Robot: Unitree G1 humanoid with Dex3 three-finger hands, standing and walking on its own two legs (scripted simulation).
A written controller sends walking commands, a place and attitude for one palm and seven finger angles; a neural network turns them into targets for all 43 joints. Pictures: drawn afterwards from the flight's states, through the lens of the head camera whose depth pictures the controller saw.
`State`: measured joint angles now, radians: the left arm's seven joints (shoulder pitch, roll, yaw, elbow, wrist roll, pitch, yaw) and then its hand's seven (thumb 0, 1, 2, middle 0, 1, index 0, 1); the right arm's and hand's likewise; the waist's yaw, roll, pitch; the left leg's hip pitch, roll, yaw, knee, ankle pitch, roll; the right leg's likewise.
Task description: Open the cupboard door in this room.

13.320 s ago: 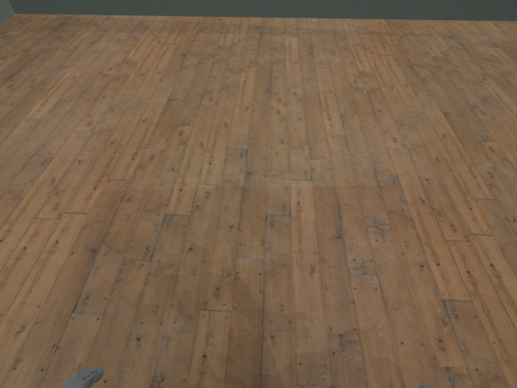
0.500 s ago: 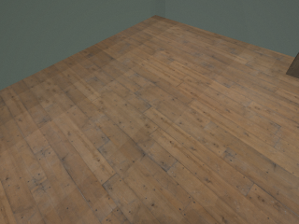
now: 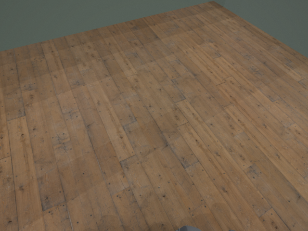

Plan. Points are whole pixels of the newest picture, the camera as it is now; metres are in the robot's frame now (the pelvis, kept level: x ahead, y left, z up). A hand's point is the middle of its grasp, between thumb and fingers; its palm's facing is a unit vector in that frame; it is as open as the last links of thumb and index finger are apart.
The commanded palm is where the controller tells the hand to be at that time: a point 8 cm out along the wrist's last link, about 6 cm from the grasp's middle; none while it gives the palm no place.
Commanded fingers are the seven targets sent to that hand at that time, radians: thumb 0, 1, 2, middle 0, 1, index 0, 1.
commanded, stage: turn or walk to find it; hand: left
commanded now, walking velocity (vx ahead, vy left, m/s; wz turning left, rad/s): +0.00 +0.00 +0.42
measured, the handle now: out of the picture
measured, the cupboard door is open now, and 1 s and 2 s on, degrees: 0 0 0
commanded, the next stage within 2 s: none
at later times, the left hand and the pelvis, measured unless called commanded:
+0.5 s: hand out of the picture +0.03 +0.14 -0.14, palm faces +0.21 -0.94 -0.28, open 7.4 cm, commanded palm none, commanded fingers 0.00 0.90 0.90 -0.20 -0.30 -0.20 -0.30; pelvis -0.01 -0.06 +0.00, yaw +12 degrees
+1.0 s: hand out of the picture -0.11 +0.19 -0.18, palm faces +0.47 -0.85 -0.22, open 7.4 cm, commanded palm none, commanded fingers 0.00 0.90 0.90 -0.20 -0.30 -0.20 -0.30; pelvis -0.05 -0.01 +0.00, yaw +25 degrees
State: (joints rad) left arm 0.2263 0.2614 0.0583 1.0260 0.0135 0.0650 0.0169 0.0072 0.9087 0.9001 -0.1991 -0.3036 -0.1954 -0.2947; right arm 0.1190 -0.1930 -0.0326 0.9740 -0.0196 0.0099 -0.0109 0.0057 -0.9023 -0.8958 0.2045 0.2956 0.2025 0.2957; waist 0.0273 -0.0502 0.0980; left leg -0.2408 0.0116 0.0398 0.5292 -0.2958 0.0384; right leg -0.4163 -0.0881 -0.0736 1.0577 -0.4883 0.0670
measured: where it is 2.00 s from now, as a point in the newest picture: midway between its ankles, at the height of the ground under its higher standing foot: outside the picture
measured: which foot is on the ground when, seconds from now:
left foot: down 0.00-0.34, up 0.36-0.82, down 0.84-1.00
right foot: up 0.00-0.30, down 0.32-0.84, up 0.86-1.00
